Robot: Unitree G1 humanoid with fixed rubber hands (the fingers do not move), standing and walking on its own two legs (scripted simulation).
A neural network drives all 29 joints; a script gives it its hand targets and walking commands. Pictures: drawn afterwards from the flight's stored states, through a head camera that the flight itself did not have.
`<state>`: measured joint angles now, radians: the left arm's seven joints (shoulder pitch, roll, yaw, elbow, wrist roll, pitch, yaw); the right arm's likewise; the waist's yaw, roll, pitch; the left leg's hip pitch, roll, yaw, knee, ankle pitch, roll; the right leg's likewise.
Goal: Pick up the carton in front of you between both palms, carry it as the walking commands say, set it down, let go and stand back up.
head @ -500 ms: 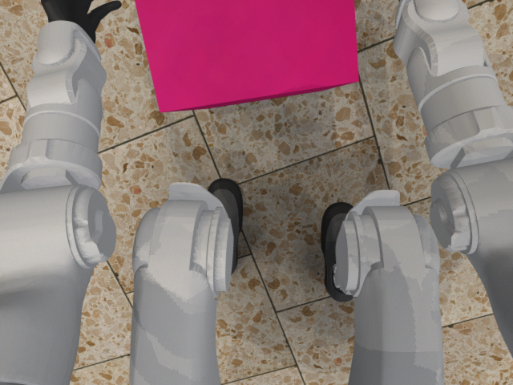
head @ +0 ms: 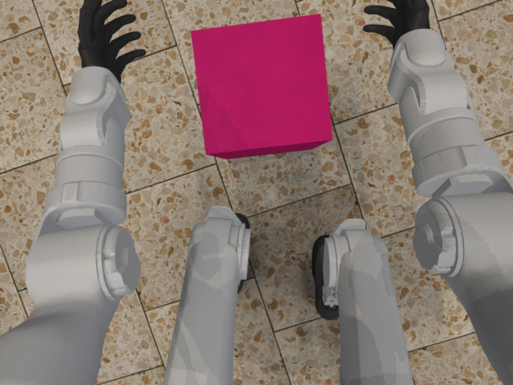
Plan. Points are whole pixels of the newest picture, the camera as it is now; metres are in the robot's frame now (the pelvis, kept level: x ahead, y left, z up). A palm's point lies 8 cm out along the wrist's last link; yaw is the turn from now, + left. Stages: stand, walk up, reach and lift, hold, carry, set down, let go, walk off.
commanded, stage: set down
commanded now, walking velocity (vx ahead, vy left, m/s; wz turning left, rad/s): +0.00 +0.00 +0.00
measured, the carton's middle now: (263, 102) +0.51 +0.07 -0.35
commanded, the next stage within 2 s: let go in 0.48 s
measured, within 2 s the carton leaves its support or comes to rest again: neither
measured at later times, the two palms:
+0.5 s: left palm out of the picture +0.48 +0.28 +0.04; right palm out of the picture +0.55 -0.11 +0.04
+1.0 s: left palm out of the picture +0.36 +0.28 +0.16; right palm out of the picture +0.42 -0.16 +0.15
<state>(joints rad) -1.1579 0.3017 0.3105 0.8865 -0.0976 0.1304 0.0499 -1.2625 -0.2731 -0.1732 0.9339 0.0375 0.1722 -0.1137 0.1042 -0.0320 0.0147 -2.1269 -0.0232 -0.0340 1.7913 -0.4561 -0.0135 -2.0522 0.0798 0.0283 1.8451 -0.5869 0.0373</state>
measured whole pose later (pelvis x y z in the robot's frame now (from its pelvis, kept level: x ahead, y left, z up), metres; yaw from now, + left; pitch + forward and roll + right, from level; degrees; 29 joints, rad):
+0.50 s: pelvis +0.03 +0.00 +0.14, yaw +1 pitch +46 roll -2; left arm -0.98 0.26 0.37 0.81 -0.03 0.13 -0.02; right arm -1.08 -0.22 -0.22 0.86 -0.02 0.17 -0.07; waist 0.10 -0.04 -0.10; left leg -1.71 -0.03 -0.04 1.25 -0.34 -0.01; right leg -1.65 0.07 0.05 1.30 -0.45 0.03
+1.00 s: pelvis +0.09 +0.02 +0.25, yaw +2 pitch +28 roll -1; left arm -0.26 0.23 0.17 0.57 0.01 0.04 -0.11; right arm -0.32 -0.13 -0.16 0.58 -0.08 0.06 -0.04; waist 0.06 0.00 -0.07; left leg -0.99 -0.04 -0.03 0.76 -0.26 0.02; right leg -0.92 0.03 0.08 0.77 -0.34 0.03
